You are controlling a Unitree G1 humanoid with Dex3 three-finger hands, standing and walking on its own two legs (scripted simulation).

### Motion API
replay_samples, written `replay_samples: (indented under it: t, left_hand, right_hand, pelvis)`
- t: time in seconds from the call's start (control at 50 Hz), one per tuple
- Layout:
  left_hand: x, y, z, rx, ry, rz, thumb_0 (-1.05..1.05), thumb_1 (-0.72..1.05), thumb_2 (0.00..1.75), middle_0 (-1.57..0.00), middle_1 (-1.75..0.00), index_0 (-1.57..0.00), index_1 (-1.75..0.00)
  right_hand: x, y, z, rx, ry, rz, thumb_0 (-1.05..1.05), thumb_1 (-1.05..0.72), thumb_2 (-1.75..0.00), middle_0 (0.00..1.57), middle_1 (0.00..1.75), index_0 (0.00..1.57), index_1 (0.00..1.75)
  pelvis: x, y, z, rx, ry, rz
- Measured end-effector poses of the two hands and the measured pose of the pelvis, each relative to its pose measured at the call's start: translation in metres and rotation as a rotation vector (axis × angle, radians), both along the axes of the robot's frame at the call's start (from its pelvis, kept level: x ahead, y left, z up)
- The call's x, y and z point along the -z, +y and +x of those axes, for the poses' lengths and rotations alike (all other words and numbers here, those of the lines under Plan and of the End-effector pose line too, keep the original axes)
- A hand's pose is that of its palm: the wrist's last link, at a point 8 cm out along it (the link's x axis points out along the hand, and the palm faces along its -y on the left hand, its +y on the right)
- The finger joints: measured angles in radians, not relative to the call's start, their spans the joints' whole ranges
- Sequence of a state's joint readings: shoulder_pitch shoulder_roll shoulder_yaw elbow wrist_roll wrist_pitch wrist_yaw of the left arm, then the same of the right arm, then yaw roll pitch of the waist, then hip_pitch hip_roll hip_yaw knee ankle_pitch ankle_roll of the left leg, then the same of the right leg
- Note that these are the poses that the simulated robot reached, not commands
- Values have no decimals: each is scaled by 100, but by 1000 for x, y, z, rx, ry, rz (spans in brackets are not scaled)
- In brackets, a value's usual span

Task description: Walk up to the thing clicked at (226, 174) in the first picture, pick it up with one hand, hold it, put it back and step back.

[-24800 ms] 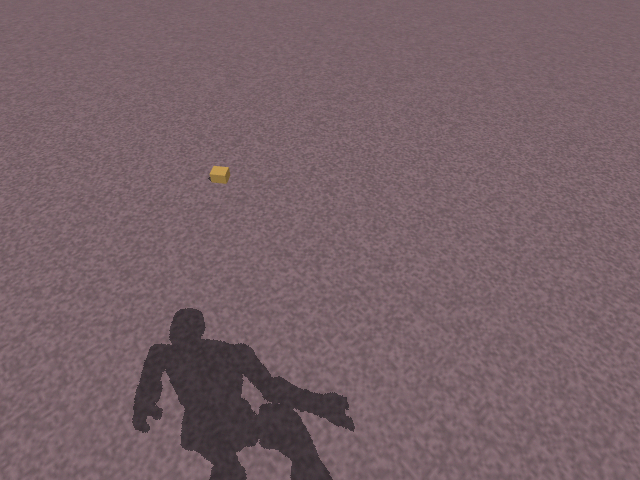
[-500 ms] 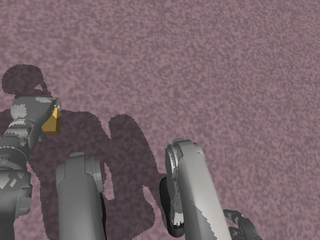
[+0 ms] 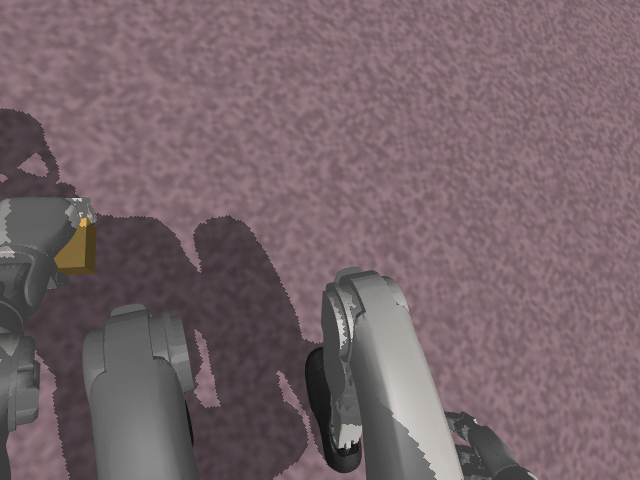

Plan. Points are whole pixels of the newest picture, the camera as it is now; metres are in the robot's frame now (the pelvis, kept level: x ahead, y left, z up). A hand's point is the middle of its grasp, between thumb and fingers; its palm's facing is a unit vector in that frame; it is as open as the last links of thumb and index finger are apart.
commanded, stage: rest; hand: left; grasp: from above
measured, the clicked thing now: (58, 247) +0.42 +0.27 -0.21
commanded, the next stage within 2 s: open in 1.52 s
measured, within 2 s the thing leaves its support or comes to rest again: neither
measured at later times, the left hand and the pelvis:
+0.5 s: hand (63, 255) +0.42 +0.27 -0.23, palm faces -0.50 -0.05 -0.86, open 9.9 cm; pelvis +0.01 +0.00 -0.02, yaw -2 degrees
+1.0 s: hand (71, 253) +0.42 +0.26 -0.25, palm faces -0.48 -0.06 -0.88, open 9.9 cm; pelvis +0.01 +0.01 -0.02, yaw -4 degrees
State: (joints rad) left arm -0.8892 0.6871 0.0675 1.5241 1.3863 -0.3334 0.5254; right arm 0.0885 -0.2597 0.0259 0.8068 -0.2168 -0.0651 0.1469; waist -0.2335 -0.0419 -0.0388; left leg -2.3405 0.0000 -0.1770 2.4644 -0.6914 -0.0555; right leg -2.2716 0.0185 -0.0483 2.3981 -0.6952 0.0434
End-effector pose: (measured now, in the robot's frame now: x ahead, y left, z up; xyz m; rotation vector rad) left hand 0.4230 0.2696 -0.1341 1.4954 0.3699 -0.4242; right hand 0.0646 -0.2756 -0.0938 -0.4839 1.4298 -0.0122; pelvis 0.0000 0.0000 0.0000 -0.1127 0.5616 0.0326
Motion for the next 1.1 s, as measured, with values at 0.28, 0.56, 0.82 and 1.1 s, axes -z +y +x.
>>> replay_samples:
  t: [0.28,0.56,0.82,1.1]
  left_hand:
    - [24,-1,5,-29,8,1,0,-4,61,-69,-61,-71,-57]
    - [48,-1,5,-13,8,-14,0,-4,62,-70,-61,-72,-56]
    - [58,-11,4,-2,-16,-10,0,-4,62,-70,-59,-72,-55]
    - [67,1,5,-63,13,-12,0,-4,62,-70,-58,-72,-55]
  right_hand:
    - [12,5,1,-40,24,27,0,-92,-90,20,30,20,30]
    - [12,1,-5,-110,68,13,0,-91,-90,20,30,20,30]
    - [9,13,-3,-145,62,48,0,-91,-90,20,30,20,30]
    - [2,16,-5,-169,56,60,0,-92,-90,20,30,20,30]
  pelvis:
    - [11,0,5,13,-6,-9]
    - [23,1,6,23,-39,-26]
    - [23,7,7,33,-42,-47]
    - [23,10,6,37,-63,-65]
